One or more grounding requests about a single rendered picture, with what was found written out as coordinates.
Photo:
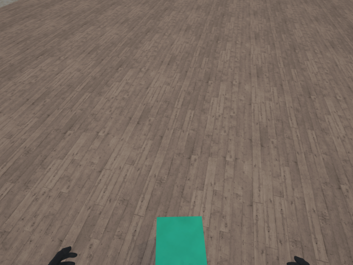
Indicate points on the robot left hand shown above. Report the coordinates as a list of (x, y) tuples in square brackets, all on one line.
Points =
[(61, 255)]

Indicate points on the carton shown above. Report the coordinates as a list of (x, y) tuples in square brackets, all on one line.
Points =
[(180, 241)]

